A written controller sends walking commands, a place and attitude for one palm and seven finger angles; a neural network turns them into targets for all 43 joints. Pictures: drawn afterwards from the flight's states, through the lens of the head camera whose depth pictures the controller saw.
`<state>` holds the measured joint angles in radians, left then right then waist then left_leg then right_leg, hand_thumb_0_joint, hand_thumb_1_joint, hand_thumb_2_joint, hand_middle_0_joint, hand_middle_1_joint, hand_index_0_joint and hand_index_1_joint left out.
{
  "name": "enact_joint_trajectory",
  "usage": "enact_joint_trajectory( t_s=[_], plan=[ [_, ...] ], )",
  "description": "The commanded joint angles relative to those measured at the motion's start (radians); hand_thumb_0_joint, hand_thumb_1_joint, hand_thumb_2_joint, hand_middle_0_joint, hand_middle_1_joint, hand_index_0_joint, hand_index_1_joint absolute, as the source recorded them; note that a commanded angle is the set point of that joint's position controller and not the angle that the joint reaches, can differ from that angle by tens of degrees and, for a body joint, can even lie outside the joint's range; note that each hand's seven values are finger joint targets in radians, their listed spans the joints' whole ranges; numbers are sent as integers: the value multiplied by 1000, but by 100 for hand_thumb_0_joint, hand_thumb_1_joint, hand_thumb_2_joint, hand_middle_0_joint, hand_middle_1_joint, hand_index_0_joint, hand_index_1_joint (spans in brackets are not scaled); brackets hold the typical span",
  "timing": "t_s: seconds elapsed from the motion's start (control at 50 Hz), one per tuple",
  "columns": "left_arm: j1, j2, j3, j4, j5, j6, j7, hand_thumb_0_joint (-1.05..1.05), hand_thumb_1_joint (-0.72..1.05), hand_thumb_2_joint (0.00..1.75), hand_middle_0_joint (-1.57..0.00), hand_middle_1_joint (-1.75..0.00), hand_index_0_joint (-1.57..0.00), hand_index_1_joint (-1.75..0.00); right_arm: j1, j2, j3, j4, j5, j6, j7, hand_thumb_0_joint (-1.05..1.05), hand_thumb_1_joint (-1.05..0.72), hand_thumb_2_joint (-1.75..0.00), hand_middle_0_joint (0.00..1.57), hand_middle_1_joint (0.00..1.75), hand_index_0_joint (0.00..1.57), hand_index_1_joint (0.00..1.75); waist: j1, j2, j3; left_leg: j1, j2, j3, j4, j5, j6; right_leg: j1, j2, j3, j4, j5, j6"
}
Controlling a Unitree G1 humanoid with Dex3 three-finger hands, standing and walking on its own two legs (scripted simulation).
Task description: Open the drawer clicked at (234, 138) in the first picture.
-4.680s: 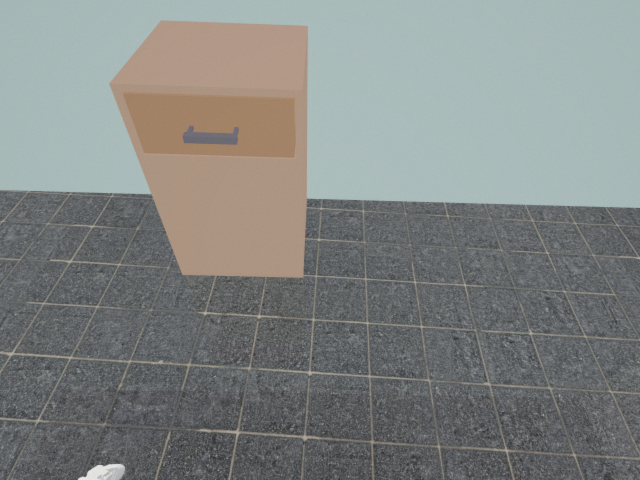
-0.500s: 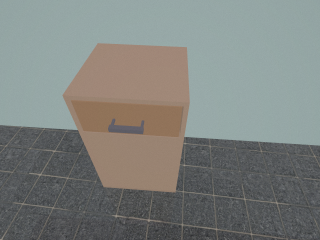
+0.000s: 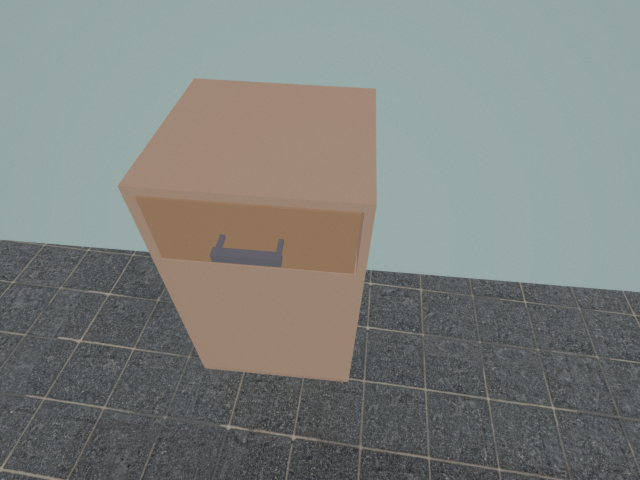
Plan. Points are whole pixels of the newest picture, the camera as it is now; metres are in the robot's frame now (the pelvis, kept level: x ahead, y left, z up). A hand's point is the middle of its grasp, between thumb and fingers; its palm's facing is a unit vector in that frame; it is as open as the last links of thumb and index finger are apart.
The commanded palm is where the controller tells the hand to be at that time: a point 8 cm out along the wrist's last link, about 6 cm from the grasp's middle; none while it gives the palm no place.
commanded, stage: raise the hand with hooked fingers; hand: left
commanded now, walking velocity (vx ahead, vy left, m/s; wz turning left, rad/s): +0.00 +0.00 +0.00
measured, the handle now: (248, 249) +0.54 +0.19 -0.10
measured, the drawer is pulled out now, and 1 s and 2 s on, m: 0.00 0.00 0.00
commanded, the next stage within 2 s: move the hooked fingers above the handle in 1.86 s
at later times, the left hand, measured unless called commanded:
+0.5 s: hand (178, 457) +0.16 +0.20 -0.07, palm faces -0.04 -0.12 -0.99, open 9.2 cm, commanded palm +0.17 +0.21 +0.00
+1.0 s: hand (154, 355) +0.26 +0.24 +0.01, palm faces +0.05 -0.09 -0.99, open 12.2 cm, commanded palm +0.24 +0.24 +0.07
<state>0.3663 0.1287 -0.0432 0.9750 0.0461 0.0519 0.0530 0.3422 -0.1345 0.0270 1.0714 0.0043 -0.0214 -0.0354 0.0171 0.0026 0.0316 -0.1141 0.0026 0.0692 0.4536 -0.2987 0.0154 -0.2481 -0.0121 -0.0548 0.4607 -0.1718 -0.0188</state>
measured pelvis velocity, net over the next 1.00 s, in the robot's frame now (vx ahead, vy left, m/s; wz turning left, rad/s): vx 0.02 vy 0.00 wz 0.03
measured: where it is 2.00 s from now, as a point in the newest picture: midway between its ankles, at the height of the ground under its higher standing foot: outside the picture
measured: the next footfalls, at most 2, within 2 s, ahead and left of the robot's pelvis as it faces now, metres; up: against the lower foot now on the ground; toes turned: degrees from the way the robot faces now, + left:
none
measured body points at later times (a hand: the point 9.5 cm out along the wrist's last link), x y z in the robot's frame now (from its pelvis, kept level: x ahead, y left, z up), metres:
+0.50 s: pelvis +0.00 -0.02 -0.04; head +0.04 -0.03 +0.41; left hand +0.16 +0.20 -0.02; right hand +0.30 -0.22 -0.09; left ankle -0.03 +0.11 -0.74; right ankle +0.05 -0.10 -0.74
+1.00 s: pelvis +0.02 +0.00 -0.02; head +0.07 -0.02 +0.43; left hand +0.25 +0.24 +0.06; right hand +0.20 -0.24 -0.14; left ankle -0.03 +0.11 -0.74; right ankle +0.05 -0.10 -0.74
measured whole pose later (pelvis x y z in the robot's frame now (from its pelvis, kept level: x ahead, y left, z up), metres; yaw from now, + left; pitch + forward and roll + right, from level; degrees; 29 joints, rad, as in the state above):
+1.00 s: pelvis +0.02 +0.00 -0.02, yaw +2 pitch +7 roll +1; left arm 0.25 0.39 -0.04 -0.03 1.03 -0.05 0.34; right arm 0.18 -0.27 -0.04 0.60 -0.06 0.12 0.01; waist 0.06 0.05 -0.05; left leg -0.38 -0.02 0.04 0.68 -0.43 0.02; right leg -0.52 0.01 0.00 0.71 -0.32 -0.02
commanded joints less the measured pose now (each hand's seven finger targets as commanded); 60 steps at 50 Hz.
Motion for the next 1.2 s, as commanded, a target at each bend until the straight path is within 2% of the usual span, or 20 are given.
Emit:
enact_joint_trajectory(
  t_s=[0.0, 0.02, 0.04, 0.06, 0.08, 0.1, 0.12, 0.16, 0.18, 0.22, 0.3, 0.34, 0.4, 0.46, 0.52, 0.62, 0.74, 0.8, 0.94, 1.18],
  plan=[
    [-62, 164, -51, -983, 92, -10, 162, 0, 83, 87, -21, -34, -21, -34, -161, -163, -47, -372, 80, -302, -85, 0, -90, -90, 20, 30, 20, 30, -6, 255, -154, -133, 22, -71, -148, 60, -19, -3, 12, 34, 106, -133, -32],
    [-45, 61, -126, -960, 126, 21, 164, 0, 81, 86, -21, -36, -21, -36, -130, -161, -39, -352, 87, -318, -87, 0, -90, -90, 20, 30, 20, 30, -24, 105, -60, -187, 7, -54, -108, 3, 0, -41, 20, 7, 69, -114, -13],
    [-118, 105, -141, -1055, 182, 7, 175, 0, 78, 85, -21, -37, -21, -37, -174, -201, -45, -416, 78, -341, -83, 0, -90, -90, 20, 30, 20, 30, -38, 8, 36, -241, -3, -91, -80, -80, 12, -113, 17, 47, 38, -180, -13],
    [-108, 163, -127, -1065, 286, -14, 194, 0, 76, 84, -21, -39, -21, -39, -165, -237, -48, -421, 49, -347, -79, 0, -90, -90, 20, 30, 20, 30, -51, -76, -2, -252, -10, -95, -34, -117, 21, -160, 18, 70, 35, -260, -14],
    [-79, 159, -151, -1072, 381, -30, 214, 0, 74, 83, -21, -40, -21, -40, -171, -246, -46, -456, 18, -343, -71, 0, -90, -90, 20, 30, 20, 30, -51, -149, -1, -289, -21, -102, 11, -122, 26, -204, 16, 85, 42, -320, -17],
    [-86, 164, -153, -1067, 482, -45, 241, 0, 71, 82, -21, -42, -21, -42, -172, -249, -54, -502, 1, -330, -56, 0, -90, -90, 20, 30, 20, 30, -48, -118, -28, -310, -39, -101, 51, -126, 20, -232, 16, 105, 63, -363, -21],
    [-52, 188, -113, -1038, 602, -51, 279, 0, 69, 81, -22, -43, -22, -43, -190, -246, -73, -549, -28, -299, -42, 0, -90, -90, 20, 30, 20, 30, -36, -113, -84, -304, -60, -89, 86, -124, 7, -240, 24, 117, 63, -417, -30],
    [219, 166, -84, -892, 766, -63, 329, 0, 64, 79, -22, -47, -22, -47, -241, -244, -93, -615, -64, -212, 3, 0, -90, -90, 20, 30, 20, 30, 39, -200, -23, -383, -71, -72, 122, -110, -1, -240, 28, 171, 26, -469, -48],
    [290, 150, -88, -870, 824, -78, 340, 0, 62, 78, -22, -48, -22, -48, -266, -245, -92, -646, -71, -154, 25, 0, -90, -90, 20, 30, 20, 30, 56, -245, -8, -427, -75, -63, 133, -105, -4, -226, 27, 200, 21, -447, -54],
    [295, 173, -46, -902, 914, -116, 356, 0, 57, 76, -22, -51, -22, -51, -321, -236, -87, -694, -61, -51, 64, 0, -90, -90, 20, 30, 20, 30, 97, -274, -71, -466, -79, -46, 143, -38, -7, -137, 17, 223, 64, -286, -64],
    [165, 273, 50, -1060, 1034, -152, 430, 0, 48, 72, -23, -57, -23, -57, -392, -204, -78, -741, -58, 49, 90, 0, -90, -90, 20, 30, 20, 30, 138, -92, -193, -450, -84, -36, 184, 62, -6, -97, 29, 231, 180, -72, -80],
    [96, 274, 48, -1095, 1076, -149, 472, 0, 43, 70, -23, -60, -23, -60, -373, -185, -79, -740, -65, 69, 94, 0, -90, -90, 20, 30, 20, 30, 125, -15, -272, -423, -79, -34, 223, 98, -2, -130, 36, 241, 224, 7, -79],
    [-141, 333, 65, -1217, 1130, -153, 524, 0, 36, 67, -24, -64, -24, -64, -356, -184, -85, -722, -88, 79, 86, 0, -90, -90, 20, 30, 20, 30, 73, 35, -384, -359, -76, -74, 316, 138, 1, -244, 41, 282, 280, 29, -77],
    [-225, 354, 55, -1232, 1129, -168, 528, 0, 29, 64, -24, -69, -24, -69, -362, -186, -86, -719, -99, 76, 78, 0, -90, -90, 20, 30, 20, 30, 32, 44, -396, -313, -78, -80, 380, 113, 12, -332, 28, 282, 271, -26, -67],
    [-248, 326, 22, -1236, 1057, -150, 486, 0, 22, 61, -25, -74, -25, -74, -359, -189, -84, -708, -99, 79, 67, 0, -90, -90, 20, 30, 20, 30, -5, 2, -379, -320, -70, -86, 370, 119, 23, -294, 31, 232, 262, 33, -48],
    [-142, 321, 5, -1148, 994, -59, 354, 0, 11, 56, -26, -81, -26, -81, -365, -182, -54, -702, -69, 93, 48, 0, -90, -90, 20, 30, 20, 30, 28, -90, -309, -387, -56, -73, 254, 103, 19, -108, 25, 179, 201, 75, -29],
    [-80, 395, 90, -1173, 998, -82, 297, 0, -3, 50, -27, -90, -27, -90, -340, -183, -42, -686, -62, 73, 43, 0, -90, -90, 20, 30, 20, 30, 78, -44, -300, -353, -40, -73, 171, 181, 9, -9, 19, 156, 190, 140, -37],
    [-143, 414, 120, -1240, 1000, -105, 315, 0, -10, 47, -27, -94, -27, -94, -337, -192, -55, -683, -66, 72, 43, 0, -90, -90, 20, 30, 20, 30, 74, 19, -328, -308, -33, -79, 161, 234, 8, -14, 22, 142, 192, 159, -44],
    [-262, 411, 109, -1213, 976, -100, 332, 0, -27, 40, -28, -105, -28, -105, -310, -208, -88, -652, -55, 76, 40, 0, -90, -90, 20, 30, 20, 30, 47, 20, -325, -240, -26, -77, 143, 276, 7, -49, 18, 103, 173, 148, -40],
    [-477, 475, 92, -1149, 950, -47, 177, 0, -50, 30, -30, -120, -30, -120, -324, -209, -70, -634, -24, 101, 28, 0, -90, -90, 20, 30, 20, 30, 65, 9, -261, -162, -13, -69, 35, 335, -5, 48, 16, 75, 88, 163, -35]
  ],
)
